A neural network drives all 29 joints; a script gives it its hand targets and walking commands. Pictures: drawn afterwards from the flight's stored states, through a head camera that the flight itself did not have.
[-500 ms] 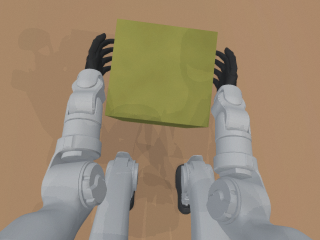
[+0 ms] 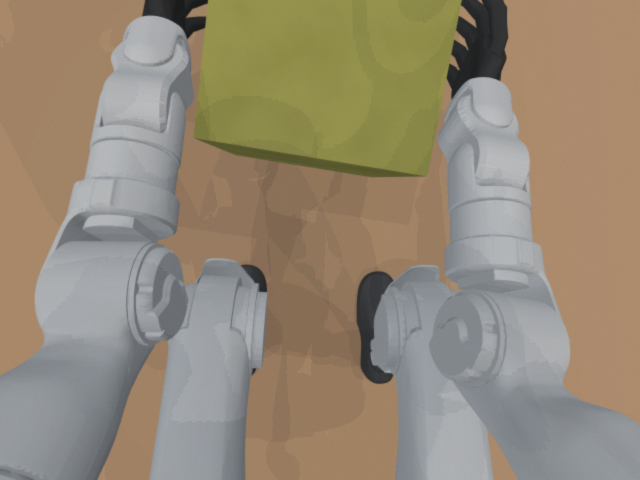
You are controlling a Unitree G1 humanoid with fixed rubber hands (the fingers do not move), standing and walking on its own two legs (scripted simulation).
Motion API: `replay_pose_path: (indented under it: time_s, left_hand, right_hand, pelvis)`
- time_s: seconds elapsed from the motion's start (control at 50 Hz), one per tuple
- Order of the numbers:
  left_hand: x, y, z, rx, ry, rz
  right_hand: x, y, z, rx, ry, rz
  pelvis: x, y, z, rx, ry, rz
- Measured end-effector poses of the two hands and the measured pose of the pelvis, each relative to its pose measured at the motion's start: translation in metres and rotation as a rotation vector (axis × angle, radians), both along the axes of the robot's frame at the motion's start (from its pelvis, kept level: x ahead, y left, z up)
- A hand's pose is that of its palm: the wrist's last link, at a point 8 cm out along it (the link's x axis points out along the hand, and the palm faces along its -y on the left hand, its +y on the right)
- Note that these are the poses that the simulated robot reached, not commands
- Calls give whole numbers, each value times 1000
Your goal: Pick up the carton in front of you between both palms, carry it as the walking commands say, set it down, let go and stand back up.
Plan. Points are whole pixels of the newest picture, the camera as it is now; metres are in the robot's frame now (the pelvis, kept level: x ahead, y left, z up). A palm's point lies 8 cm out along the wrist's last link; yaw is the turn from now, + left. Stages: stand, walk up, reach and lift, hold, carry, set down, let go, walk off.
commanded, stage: set down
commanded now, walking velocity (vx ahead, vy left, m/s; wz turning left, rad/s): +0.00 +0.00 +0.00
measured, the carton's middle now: (321, 77) +0.52 +0.03 -0.22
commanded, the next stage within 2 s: none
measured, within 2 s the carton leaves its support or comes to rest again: rests again in 0.84 s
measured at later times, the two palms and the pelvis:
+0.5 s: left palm (187, 39) +0.54 +0.18 -0.20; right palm (457, 76) +0.53 -0.12 -0.19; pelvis +0.00 +0.00 -0.04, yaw +0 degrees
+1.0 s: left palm (197, 43) +0.54 +0.17 -0.22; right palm (462, 80) +0.54 -0.14 -0.21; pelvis +0.00 -0.01 -0.05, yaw -1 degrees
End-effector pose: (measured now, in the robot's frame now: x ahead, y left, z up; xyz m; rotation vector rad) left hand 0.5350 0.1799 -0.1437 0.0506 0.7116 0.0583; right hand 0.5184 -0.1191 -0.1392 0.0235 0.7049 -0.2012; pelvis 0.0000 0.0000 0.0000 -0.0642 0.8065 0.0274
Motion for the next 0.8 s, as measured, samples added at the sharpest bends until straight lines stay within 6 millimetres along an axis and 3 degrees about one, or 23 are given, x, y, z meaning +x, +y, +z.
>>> replay_pose_path:
  time_s: [0.1, 0.16, 0.62, 0.8]
  left_hand:
    - [7, 0, -31, 7, 10, -15]
    - [11, 0, -43, 9, 10, -19]
    - [4, -3, -70, 18, 49, -32]
    - [6, -6, -71, -17, 49, -56]
  right_hand:
    - [5, 0, -30, -2, 11, -3]
    - [15, 0, -34, -16, 11, 6]
    - [16, -6, -59, -7, 52, 56]
    - [17, -13, -66, -13, 56, 69]
  pelvis:
    - [0, 1, -18, -2, -25, -1]
    - [2, 1, -26, -4, -38, -3]
    - [-2, -2, -46, 11, -108, -25]
    - [-1, -4, -50, 13, -136, -27]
